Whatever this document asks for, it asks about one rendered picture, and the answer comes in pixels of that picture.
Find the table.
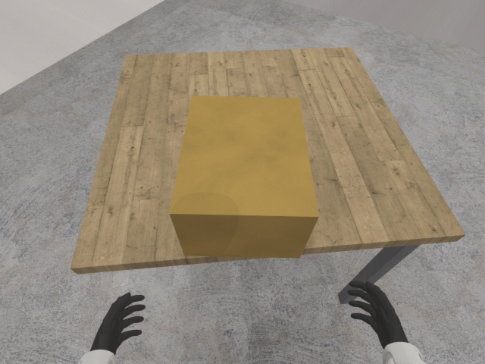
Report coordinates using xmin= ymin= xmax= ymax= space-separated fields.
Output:
xmin=70 ymin=47 xmax=466 ymax=304

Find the left robot hand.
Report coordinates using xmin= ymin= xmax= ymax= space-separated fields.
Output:
xmin=90 ymin=292 xmax=146 ymax=355

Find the right robot forearm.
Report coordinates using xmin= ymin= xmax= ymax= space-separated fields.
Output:
xmin=383 ymin=342 xmax=426 ymax=364

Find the carton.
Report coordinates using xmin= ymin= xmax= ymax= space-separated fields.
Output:
xmin=169 ymin=96 xmax=319 ymax=258

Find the right robot hand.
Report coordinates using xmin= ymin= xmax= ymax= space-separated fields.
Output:
xmin=348 ymin=281 xmax=408 ymax=349

